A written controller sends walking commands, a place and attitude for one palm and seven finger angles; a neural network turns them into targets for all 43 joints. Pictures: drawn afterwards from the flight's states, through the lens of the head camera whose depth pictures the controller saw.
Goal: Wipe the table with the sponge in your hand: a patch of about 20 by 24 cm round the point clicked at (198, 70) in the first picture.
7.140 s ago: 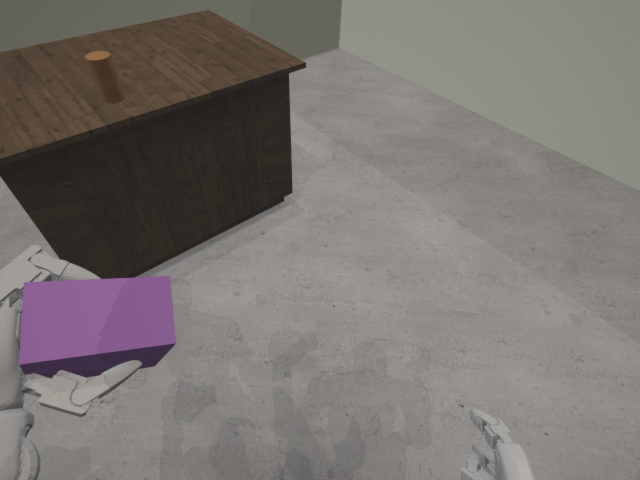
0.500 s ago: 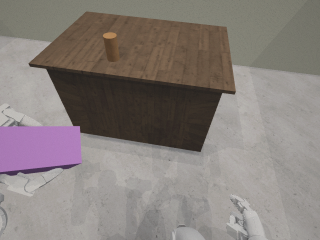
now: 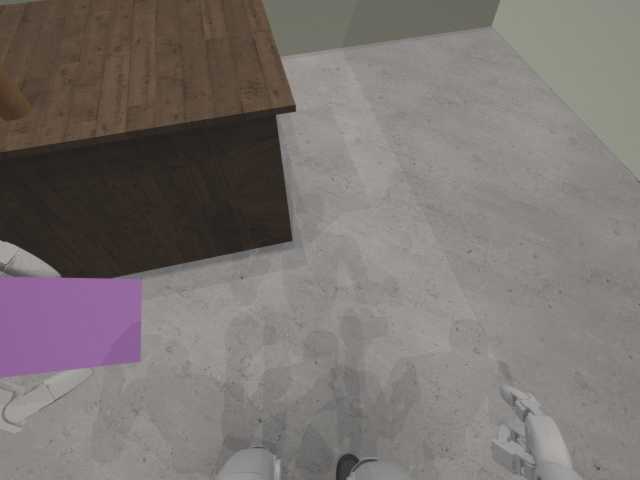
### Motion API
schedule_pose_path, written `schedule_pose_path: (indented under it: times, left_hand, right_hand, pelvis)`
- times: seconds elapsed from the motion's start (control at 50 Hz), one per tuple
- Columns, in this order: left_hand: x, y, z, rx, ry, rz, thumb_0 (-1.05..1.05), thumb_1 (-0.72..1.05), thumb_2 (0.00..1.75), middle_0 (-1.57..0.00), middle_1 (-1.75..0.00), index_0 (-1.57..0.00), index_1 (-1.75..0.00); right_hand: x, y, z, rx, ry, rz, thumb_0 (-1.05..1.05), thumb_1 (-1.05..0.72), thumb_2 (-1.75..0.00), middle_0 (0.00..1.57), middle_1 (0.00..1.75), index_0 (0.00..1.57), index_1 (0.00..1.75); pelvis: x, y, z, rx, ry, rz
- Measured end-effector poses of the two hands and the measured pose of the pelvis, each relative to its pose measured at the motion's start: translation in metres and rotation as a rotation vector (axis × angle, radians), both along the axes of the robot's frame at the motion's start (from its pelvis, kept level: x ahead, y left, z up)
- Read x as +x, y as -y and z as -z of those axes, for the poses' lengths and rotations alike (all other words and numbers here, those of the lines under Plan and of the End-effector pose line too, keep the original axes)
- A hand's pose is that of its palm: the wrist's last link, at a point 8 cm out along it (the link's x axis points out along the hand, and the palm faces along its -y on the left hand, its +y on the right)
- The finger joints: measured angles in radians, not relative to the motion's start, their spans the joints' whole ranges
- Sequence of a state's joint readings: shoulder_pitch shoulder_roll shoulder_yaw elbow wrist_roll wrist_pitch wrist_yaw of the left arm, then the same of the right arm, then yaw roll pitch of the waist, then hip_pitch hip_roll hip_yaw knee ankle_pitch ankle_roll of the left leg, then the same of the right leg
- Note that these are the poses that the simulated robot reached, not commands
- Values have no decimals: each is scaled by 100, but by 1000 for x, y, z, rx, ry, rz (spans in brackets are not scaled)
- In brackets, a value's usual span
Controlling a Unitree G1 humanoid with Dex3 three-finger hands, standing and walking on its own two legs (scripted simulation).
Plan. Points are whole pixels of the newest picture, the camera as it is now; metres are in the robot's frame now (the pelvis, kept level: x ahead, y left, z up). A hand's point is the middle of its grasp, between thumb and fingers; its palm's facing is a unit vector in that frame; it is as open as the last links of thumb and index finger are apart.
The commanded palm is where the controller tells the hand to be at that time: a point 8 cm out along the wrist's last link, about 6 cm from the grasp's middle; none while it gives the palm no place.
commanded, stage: turn to face it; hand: left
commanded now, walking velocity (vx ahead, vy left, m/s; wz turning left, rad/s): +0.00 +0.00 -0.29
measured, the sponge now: (70, 327) +0.23 +0.21 +0.17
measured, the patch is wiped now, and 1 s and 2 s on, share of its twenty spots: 0.00 0.00 0.00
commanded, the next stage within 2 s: take the last steps up to it in 0.30 s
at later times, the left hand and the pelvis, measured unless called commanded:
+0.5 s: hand (99, 401) +0.17 +0.16 +0.18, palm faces +0.30 -0.84 -0.46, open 10.3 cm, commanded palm +0.11 +0.21 +0.18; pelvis -0.09 -0.04 -0.01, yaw -8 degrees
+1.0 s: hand (24, 462) +0.13 +0.20 +0.17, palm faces +0.36 -0.84 -0.40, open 10.3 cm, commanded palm +0.09 +0.24 +0.18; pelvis -0.10 -0.02 +0.00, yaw -5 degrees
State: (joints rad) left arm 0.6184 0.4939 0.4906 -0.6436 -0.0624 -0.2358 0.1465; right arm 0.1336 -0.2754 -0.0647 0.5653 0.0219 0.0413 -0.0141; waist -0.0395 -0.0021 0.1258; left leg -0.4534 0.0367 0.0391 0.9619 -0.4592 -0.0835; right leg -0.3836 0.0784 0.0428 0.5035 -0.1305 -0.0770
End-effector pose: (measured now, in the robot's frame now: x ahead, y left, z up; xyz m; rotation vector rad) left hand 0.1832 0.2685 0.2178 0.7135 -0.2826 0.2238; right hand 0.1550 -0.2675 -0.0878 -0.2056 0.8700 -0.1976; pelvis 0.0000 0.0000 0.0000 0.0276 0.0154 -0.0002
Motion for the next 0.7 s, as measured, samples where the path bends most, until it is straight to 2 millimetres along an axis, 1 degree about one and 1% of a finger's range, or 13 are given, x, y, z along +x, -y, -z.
schedule_pose_path:
  times: [0.04,0.1,0.16,0.2,0.26,0.32,0.36,0.4,0.46,0.52,0.56,0.62,0.7]
  left_hand:
    - [-9,-3,2,-25,18,-20,-1,-51,99,-70,-136,-72,-135]
    - [-23,-10,13,-100,35,-55,-1,-51,99,-70,-136,-72,-135]
    - [-37,-14,29,-186,52,-70,-1,-51,99,-69,-136,-72,-135]
    - [-45,-14,36,-229,62,-71,-1,-51,99,-70,-136,-72,-135]
    - [-53,-9,34,-236,84,-63,-1,-51,99,-70,-136,-72,-135]
    - [-58,0,24,-233,112,-43,-1,-51,99,-70,-136,-72,-135]
    - [-58,10,19,-228,121,-26,-1,-51,99,-70,-136,-72,-135]
    - [-56,22,16,-213,117,-7,-1,-51,99,-70,-136,-72,-135]
    - [-51,46,19,-170,101,27,-1,-51,99,-70,-136,-72,-135]
    - [-49,72,25,-163,53,65,-1,-51,99,-70,-136,-72,-135]
    - [-52,85,26,-165,13,97,-1,-51,99,-70,-136,-72,-135]
    - [-62,92,25,-136,-48,117,-1,-51,99,-70,-136,-72,-135]
    - [-75,85,18,-82,-73,95,-1,-51,99,-70,-136,-72,-135]
  right_hand:
    - [-7,3,-5,-9,17,7,1,-91,-90,20,30,20,30]
    - [-17,1,-12,-20,41,1,1,-91,-90,20,30,20,30]
    - [-27,-8,-16,-36,66,-18,1,-91,-90,20,30,20,30]
    - [-35,-17,-19,-36,82,-34,1,-91,-90,20,30,20,30]
    - [-46,-33,-22,0,122,-46,1,-91,-90,20,30,20,30]
    - [-59,-46,-19,63,147,-53,1,-90,-90,20,30,20,30]
    - [-68,-50,-15,104,156,-50,1,-90,-90,21,30,20,30]
    - [-79,-50,-9,137,157,-43,1,-90,-90,21,30,21,30]
    - [-97,-38,5,176,156,-23,1,-90,-90,21,30,21,30]
    - [-121,-14,20,174,105,22,1,-90,-90,21,30,21,30]
    - [-140,5,23,149,48,63,1,-90,-90,21,30,21,30]
    - [-165,35,18,97,-16,136,1,-90,-90,21,30,21,30]
    - [-189,65,8,20,-62,187,2,-91,-90,21,30,20,30]
  pelvis:
    - [-5,1,0,2,0,13]
    - [-15,0,1,1,0,24]
    - [-27,-3,3,-5,4,27]
    - [-36,-4,3,-3,22,45]
    - [-46,-1,0,-19,39,62]
    - [-55,3,-2,-41,43,87]
    - [-61,8,-3,-51,40,107]
    - [-69,15,-2,-55,35,124]
    - [-83,31,6,-40,25,146]
    - [-96,42,8,-51,30,138]
    - [-101,47,3,-32,28,134]
    - [-104,51,-5,-10,14,149]
    - [-106,55,-11,4,1,141]
